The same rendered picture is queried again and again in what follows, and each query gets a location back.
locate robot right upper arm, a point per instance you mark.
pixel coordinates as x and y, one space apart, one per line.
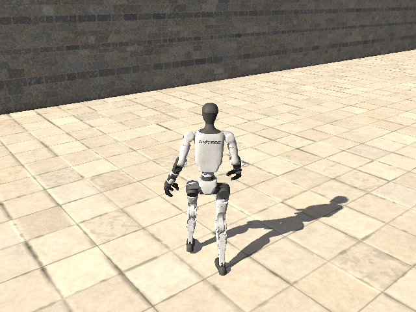
232 147

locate robot torso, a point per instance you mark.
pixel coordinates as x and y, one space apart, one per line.
208 156

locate robot left forearm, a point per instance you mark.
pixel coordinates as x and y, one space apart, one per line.
174 173

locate robot left thigh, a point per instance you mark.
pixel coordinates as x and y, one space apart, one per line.
192 189

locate right robot hand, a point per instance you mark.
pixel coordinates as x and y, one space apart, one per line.
233 172

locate left robot hand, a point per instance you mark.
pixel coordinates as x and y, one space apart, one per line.
168 187

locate robot right forearm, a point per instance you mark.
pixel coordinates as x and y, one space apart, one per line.
237 168

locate robot left upper arm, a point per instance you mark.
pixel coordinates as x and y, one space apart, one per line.
185 146

